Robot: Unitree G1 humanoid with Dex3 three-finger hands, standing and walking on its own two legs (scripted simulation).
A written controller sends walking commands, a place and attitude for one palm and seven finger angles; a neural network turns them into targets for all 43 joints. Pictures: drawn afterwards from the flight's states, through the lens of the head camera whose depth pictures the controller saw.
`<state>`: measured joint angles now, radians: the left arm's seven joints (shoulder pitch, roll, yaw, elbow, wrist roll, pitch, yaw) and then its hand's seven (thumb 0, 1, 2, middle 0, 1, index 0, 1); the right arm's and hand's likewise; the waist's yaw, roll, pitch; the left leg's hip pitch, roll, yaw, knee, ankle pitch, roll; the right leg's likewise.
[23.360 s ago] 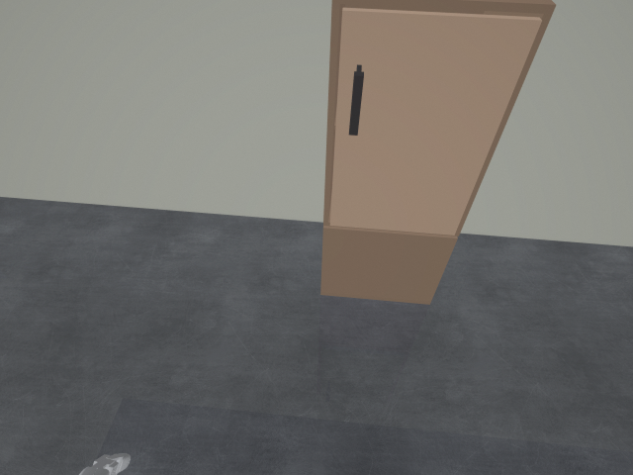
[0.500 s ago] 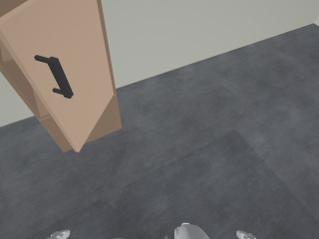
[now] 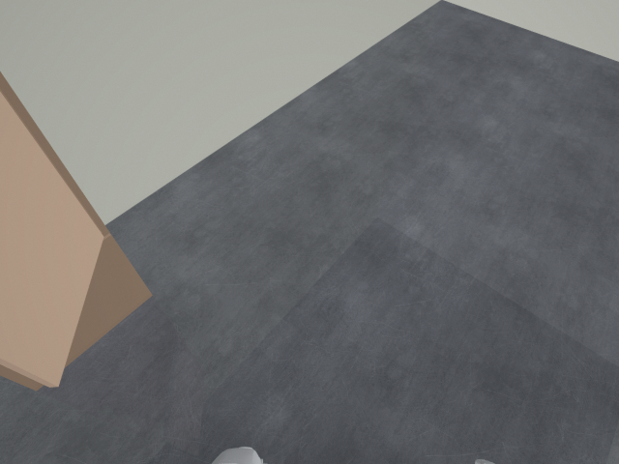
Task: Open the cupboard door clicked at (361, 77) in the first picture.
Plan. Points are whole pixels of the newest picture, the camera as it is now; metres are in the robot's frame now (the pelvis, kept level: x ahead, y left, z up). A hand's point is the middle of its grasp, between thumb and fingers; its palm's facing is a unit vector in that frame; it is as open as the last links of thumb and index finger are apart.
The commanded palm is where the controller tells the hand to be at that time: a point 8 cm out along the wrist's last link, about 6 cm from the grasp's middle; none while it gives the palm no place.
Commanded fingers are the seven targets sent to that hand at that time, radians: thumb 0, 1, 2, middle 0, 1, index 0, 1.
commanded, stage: walk to a spot facing it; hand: left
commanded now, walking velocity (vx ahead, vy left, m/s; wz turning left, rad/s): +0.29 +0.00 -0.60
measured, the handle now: out of the picture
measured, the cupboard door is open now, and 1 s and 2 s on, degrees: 44 44 44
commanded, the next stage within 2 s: turn to face it in 1.46 s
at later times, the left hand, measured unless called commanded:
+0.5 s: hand (278, 322) +0.36 +0.08 -0.17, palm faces -0.42 -0.89 -0.17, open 7.4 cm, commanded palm none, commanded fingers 0.00 0.90 0.90 -0.20 -0.30 -0.20 -0.30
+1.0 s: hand (306, 316) +0.37 +0.03 -0.16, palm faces -0.36 -0.90 -0.23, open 7.3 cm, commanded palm none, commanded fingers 0.00 0.90 0.90 -0.20 -0.30 -0.20 -0.30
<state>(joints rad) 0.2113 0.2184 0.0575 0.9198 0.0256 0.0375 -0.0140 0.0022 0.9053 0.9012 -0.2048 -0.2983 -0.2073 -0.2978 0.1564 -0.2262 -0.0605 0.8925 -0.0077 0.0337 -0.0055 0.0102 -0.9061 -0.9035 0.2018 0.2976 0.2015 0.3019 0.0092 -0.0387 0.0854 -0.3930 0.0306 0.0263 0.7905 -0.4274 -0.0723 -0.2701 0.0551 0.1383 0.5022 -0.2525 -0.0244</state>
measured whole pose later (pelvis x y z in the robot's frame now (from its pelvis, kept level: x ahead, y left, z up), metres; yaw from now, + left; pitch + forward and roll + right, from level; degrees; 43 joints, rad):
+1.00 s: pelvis +0.35 -0.16 +0.00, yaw -30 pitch +1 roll +2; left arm 0.45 0.14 0.03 1.08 0.01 -0.08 0.02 0.00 0.92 0.90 -0.20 -0.30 -0.20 -0.30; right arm 0.04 -0.18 -0.05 0.94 -0.02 -0.01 0.03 0.01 -0.91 -0.90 0.20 0.30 0.20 0.30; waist 0.07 0.00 0.04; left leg -0.61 0.07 0.08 0.85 -0.18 -0.04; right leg 0.08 0.09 0.04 0.25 -0.35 -0.12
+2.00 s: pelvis +0.73 -0.44 -0.01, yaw -29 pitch -1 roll +0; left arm 0.16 0.19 0.05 0.98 0.02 -0.04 0.02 -0.03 0.95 0.90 -0.20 -0.30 -0.21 -0.30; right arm 0.19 -0.19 -0.05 1.00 -0.02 0.03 0.01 0.02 -0.93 -0.90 0.20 0.30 0.20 0.30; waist -0.03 -0.04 0.06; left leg -0.48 0.07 0.14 0.78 -0.31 -0.04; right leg -0.11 -0.04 -0.28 0.51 -0.39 -0.05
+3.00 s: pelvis +0.79 -0.51 +0.00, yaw +6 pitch +1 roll +0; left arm 0.15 0.27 0.07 0.89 0.01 0.06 0.00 0.01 0.91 0.90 -0.20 -0.30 -0.20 -0.30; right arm 0.13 -0.22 -0.05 0.89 -0.02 0.03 0.01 0.01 -0.90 -0.90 0.21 0.30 0.21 0.30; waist 0.00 -0.03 0.11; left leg -0.32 -0.01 -0.02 0.55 -0.25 0.01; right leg -0.47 -0.09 -0.01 1.01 -0.44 0.09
